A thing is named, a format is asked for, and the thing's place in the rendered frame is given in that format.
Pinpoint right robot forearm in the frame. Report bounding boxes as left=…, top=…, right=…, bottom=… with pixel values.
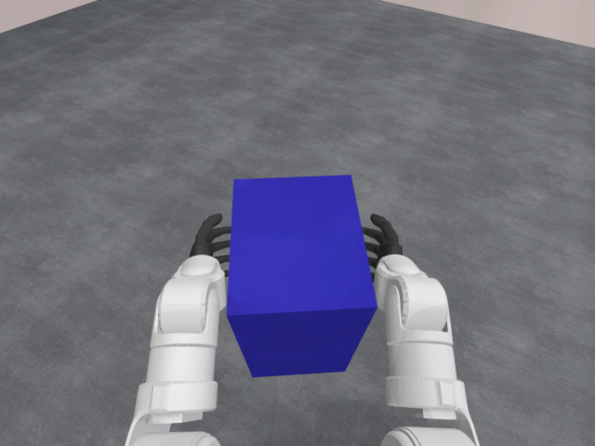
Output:
left=374, top=255, right=480, bottom=446

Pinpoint carton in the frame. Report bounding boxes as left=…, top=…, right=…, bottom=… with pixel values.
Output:
left=226, top=175, right=377, bottom=377

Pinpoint left robot hand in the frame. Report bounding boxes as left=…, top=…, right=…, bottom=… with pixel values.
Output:
left=189, top=214, right=231, bottom=277

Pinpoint right robot hand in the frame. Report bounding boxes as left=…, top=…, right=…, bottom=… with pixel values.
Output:
left=362, top=214, right=403, bottom=282

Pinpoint left robot forearm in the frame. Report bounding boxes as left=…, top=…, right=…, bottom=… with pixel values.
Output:
left=125, top=255, right=227, bottom=446

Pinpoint right robot upper arm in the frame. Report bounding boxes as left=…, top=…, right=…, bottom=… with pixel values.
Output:
left=380, top=426, right=475, bottom=446

